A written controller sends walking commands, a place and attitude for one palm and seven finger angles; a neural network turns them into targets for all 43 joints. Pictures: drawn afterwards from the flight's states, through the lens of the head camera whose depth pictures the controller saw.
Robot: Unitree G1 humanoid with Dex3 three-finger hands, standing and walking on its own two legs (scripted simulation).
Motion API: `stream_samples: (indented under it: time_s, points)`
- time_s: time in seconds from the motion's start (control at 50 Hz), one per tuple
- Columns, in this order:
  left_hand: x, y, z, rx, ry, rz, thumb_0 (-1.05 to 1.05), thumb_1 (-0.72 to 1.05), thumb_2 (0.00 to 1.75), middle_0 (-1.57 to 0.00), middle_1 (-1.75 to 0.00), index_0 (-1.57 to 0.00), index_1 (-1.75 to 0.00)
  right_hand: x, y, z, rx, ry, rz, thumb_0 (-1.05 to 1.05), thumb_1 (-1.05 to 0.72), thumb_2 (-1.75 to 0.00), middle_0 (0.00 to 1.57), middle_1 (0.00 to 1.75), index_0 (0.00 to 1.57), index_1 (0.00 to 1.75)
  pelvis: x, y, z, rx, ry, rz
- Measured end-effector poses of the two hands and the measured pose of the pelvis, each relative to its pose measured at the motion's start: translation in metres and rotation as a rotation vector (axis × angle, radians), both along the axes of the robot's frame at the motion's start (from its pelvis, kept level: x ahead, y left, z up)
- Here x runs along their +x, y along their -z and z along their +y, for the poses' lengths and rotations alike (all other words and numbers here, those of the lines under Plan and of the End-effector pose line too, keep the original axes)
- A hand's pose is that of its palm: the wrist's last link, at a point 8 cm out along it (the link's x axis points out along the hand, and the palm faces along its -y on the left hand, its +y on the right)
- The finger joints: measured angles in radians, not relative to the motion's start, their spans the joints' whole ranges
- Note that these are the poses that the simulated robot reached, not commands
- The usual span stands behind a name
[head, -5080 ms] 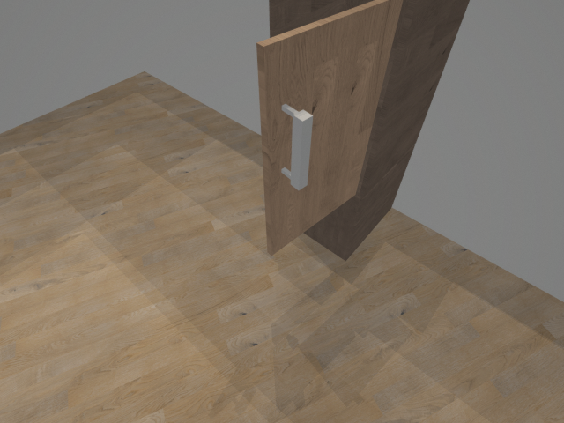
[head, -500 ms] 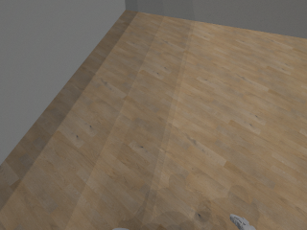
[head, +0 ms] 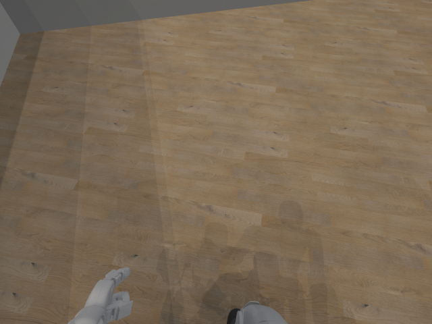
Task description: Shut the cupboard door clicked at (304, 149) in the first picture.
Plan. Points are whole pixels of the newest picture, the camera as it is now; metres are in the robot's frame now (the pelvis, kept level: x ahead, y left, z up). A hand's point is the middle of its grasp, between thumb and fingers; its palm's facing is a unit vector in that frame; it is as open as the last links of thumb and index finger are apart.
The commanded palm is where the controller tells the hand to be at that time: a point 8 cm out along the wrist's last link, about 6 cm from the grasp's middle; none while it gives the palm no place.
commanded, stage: walk around to get in front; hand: left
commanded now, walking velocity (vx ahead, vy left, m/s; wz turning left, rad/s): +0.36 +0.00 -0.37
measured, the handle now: out of the picture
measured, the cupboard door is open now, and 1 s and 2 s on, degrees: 82 82 82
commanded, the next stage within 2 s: walk to a spot facing it in 0.50 s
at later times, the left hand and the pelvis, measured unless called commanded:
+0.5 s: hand (157, 306) +0.17 +0.13 -0.14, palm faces +0.00 -0.98 -0.22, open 7.3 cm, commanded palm none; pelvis +0.24 -0.05 +0.02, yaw -8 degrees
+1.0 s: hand (178, 151) +0.57 +0.11 -0.14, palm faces +0.01 -0.97 -0.24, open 7.3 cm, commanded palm none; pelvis +0.45 -0.09 +0.03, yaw +1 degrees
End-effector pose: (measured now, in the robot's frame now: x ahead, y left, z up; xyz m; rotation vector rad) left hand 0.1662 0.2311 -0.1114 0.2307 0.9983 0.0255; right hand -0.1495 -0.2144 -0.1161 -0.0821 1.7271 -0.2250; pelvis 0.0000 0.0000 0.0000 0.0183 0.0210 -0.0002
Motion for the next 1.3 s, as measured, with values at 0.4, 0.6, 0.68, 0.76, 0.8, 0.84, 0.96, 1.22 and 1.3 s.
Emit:
stream_samples:
  time_s: [0.4, 0.6, 0.68, 0.76, 0.8, 0.84, 0.96, 1.22, 1.3]
  points:
    - [0.021, -0.017, -0.041, 0.076, -0.143, 0.32, -0.01, 0.94, 0.9, -0.2, -0.3, -0.2, -0.3, 0.412, -0.004, -0.066, 0.007, -0.047, -0.613, 0.0, -0.91, -0.9, 0.19, 0.3, 0.2, 0.3, 0.185, -0.03, -0.048, 0.013, 0.119, -0.011]
    - [0.015, 0.003, -0.07, -0.003, -0.208, 0.665, 0.0, 0.91, 0.9, -0.2, -0.3, -0.2, -0.3, 0.56, 0.0, -0.06, -0.016, -0.112, -0.665, 0.0, -0.91, -0.9, 0.2, 0.3, 0.2, 0.3, 0.301, -0.01, -0.045, 0.0, 0.131, -0.018]
    - [0.07, 0.012, -0.068, -0.019, -0.176, 0.671, 0.01, 0.91, 0.9, -0.2, -0.3, -0.2, -0.3, 0.567, 0.003, -0.062, -0.059, -0.066, -0.626, 0.0, -0.91, -0.9, 0.2, 0.3, 0.2, 0.3, 0.344, -0.008, -0.043, -0.01, 0.15, -0.031]
    - [0.169, 0.013, -0.066, -0.027, -0.153, 0.499, 0.01, 0.91, 0.9, -0.2, -0.3, -0.2, -0.3, 0.54, 0.001, -0.061, -0.062, -0.055, -0.449, 0.0, -0.91, -0.9, 0.2, 0.3, 0.2, 0.3, 0.376, -0.021, -0.044, -0.013, 0.108, -0.027]
    - [0.221, 0.01, -0.068, -0.034, -0.149, 0.395, 0.01, 0.91, 0.9, -0.2, -0.3, -0.2, -0.3, 0.526, -0.001, -0.058, -0.044, -0.056, -0.35, 0.0, -0.91, -0.9, 0.2, 0.3, 0.2, 0.3, 0.39, -0.025, -0.047, -0.019, 0.087, -0.019]
    - [0.263, 0.007, -0.065, -0.008, -0.147, 0.326, 0.02, 0.94, 0.9, -0.2, -0.3, -0.2, -0.3, 0.516, -0.004, -0.057, -0.024, -0.047, -0.271, 0.0, -0.91, -0.9, 0.2, 0.3, 0.2, 0.3, 0.403, -0.028, -0.053, -0.023, 0.07, -0.012]
    - [0.365, -0.003, -0.066, 0.036, -0.132, 0.189, 0.02, 0.95, 0.9, -0.2, -0.3, -0.2, -0.3, 0.518, -0.008, -0.072, 0.004, -0.013, -0.16, 0.0, -0.91, -0.9, 0.2, 0.3, 0.2, 0.3, 0.442, -0.028, -0.078, -0.03, 0.013, 0.013]
    - [0.442, -0.024, -0.128, 0.027, -0.232, 0.022, 0.0, 0.91, 0.9, -0.2, -0.3, -0.2, -0.3, 0.679, 0.007, -0.166, -0.014, -0.205, -0.268, 0.0, -0.91, -0.9, 0.2, 0.3, 0.2, 0.3, 0.503, -0.026, -0.131, 0.024, -0.186, 0.007]
    - [0.409, -0.02, -0.132, 0.006, -0.341, 0.077, -0.01, 0.92, 0.9, -0.2, -0.3, -0.21, -0.3, 0.761, -0.005, -0.174, -0.025, -0.32, -0.397, 0.0, -0.91, -0.9, 0.19, 0.3, 0.2, 0.3, 0.513, -0.03, -0.136, 0.033, -0.249, 0.002]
